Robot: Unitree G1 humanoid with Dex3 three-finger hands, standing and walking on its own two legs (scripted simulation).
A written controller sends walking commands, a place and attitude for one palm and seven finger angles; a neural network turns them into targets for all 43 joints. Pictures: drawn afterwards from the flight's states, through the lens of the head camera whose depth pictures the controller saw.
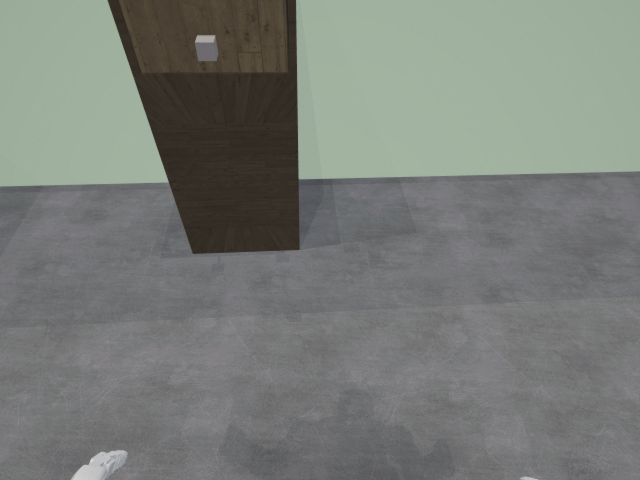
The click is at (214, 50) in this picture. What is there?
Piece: drawer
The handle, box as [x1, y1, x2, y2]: [195, 35, 217, 60]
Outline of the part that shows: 197,35 195,45 198,60 216,60 217,48 215,36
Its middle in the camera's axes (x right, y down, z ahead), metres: -0.28 -0.48 +0.95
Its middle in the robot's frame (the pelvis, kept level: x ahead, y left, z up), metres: +1.03 +0.34 +0.08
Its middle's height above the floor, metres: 0.85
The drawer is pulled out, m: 0.00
